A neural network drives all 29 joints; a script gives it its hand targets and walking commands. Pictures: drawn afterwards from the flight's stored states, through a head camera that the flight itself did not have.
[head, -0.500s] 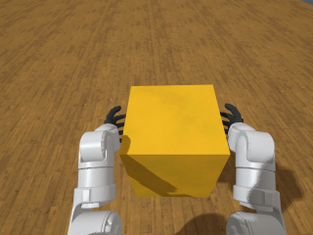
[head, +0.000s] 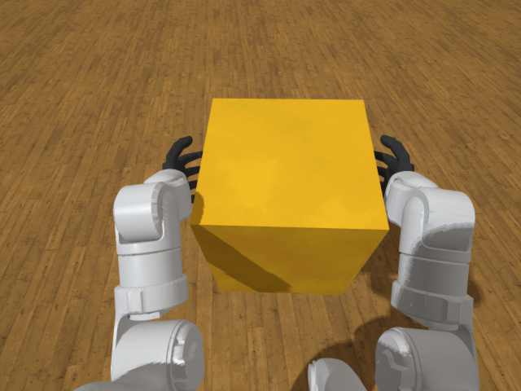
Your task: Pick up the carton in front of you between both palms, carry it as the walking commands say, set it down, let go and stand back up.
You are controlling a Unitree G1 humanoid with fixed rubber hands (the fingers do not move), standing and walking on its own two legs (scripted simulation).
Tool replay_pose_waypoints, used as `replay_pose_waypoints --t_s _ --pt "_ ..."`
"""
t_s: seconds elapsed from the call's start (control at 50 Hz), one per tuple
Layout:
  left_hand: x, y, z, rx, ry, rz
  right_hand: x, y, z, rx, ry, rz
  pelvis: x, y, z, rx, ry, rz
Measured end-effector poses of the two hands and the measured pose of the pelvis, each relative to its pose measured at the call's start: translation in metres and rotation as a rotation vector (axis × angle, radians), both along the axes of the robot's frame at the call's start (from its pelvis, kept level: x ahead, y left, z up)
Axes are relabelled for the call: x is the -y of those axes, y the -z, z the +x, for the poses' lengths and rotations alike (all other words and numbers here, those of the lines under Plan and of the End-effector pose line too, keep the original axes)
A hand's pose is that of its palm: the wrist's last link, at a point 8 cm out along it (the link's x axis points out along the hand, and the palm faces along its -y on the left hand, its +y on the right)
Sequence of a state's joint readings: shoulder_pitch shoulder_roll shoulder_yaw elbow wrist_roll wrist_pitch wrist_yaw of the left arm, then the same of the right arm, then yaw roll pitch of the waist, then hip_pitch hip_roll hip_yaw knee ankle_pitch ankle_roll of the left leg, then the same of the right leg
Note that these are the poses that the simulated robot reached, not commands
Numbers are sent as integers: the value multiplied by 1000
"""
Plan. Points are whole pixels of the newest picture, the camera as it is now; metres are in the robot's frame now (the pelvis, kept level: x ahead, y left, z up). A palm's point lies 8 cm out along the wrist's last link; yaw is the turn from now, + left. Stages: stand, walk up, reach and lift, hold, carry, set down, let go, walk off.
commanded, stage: carry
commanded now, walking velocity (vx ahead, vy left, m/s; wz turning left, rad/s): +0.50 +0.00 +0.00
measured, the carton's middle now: (283, 206) +0.37 -0.02 +0.10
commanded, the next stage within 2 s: none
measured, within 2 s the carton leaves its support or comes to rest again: neither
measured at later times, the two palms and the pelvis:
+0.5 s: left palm (216, 60) +0.62 +0.10 +0.21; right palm (374, 56) +0.65 -0.20 +0.20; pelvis +0.28 -0.08 +0.05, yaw +2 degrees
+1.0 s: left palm (232, 22) +0.95 +0.09 +0.16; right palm (347, 22) +0.93 -0.21 +0.17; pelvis +0.59 -0.03 +0.06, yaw -2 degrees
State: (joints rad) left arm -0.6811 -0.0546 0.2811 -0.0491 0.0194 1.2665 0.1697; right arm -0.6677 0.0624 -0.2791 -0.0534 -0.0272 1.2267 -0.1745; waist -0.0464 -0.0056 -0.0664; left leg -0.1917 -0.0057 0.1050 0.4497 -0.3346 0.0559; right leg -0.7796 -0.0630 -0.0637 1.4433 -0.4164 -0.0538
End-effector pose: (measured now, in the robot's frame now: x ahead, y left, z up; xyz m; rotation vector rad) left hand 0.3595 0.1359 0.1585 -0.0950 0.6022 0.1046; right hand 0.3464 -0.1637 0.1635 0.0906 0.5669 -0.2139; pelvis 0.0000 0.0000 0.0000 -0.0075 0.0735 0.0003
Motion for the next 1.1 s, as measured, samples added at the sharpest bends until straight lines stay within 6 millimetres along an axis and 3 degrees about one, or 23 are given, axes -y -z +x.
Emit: replay_pose_waypoints --t_s 0.12,0.22,0.32,0.4,0.52,0.62,0.72,0.84,0.96,1.1 --pt "16 8 67 10 -12 -11 16 3 71 9 -3 -1 19 3 66 -14 -16 0" --pt "24 18 129 12 -73 13 25 20 152 11 -60 25 46 12 136 6 -27 -12" --pt "23 20 167 -34 -148 36 21 25 213 -34 -127 57 66 -8 183 22 -34 -7" --pt "26 -7 204 11 -165 24 25 0 252 10 -126 75 76 -30 221 16 -42 7" --pt "42 -59 278 78 -123 46 42 -45 314 79 -108 54 78 -50 288 0 -37 24" --pt "55 -75 345 43 -73 61 55 -62 369 43 -69 47 72 -58 353 -6 -12 31" --pt "57 -67 415 14 -40 60 57 -59 432 13 -37 44 60 -53 424 -4 11 26" --pt "50 -36 508 -2 14 29 51 -40 511 -3 13 6 44 -32 507 25 37 21" --pt "50 -4 567 -126 15 4 50 -4 560 -125 54 33 34 -50 566 13 42 4" --pt "47 -2 635 -92 -7 -17 47 -3 633 -90 47 45 40 -66 646 -13 37 -16"
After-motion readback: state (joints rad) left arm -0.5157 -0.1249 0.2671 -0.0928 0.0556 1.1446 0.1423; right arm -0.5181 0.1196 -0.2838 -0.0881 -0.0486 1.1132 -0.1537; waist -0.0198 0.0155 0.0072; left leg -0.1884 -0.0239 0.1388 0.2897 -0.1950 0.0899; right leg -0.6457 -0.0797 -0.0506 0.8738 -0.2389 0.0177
